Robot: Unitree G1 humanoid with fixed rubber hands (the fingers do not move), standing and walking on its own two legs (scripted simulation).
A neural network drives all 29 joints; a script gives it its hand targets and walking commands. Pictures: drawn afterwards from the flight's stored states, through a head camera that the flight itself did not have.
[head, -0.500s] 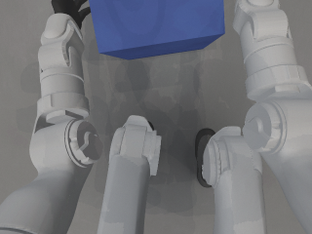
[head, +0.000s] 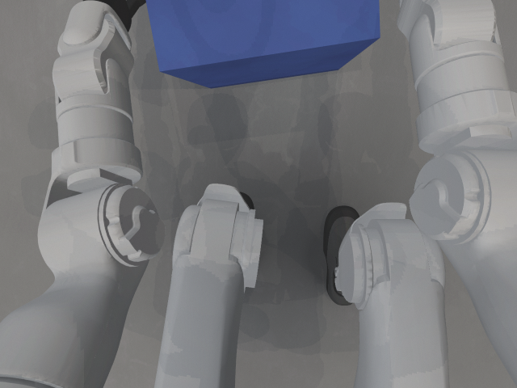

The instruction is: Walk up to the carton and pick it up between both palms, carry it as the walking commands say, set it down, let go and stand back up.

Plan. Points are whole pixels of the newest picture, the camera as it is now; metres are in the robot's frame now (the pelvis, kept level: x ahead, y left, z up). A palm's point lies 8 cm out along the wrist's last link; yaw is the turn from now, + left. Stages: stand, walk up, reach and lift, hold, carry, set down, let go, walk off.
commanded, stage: set down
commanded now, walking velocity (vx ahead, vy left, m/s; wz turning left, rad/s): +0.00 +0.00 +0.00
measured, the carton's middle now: out of the picture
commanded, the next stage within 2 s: none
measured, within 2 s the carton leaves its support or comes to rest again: neither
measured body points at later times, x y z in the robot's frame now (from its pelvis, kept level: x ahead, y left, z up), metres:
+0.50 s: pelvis +0.00 +0.00 +0.00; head +0.38 +0.01 +0.23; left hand +0.54 +0.24 -0.17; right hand +0.59 -0.09 -0.18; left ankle +0.11 +0.12 -0.35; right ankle +0.10 -0.11 -0.35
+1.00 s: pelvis -0.01 +0.00 -0.01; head +0.36 +0.02 +0.23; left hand +0.51 +0.28 -0.18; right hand +0.58 -0.12 -0.19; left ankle +0.11 +0.12 -0.35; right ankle +0.10 -0.11 -0.35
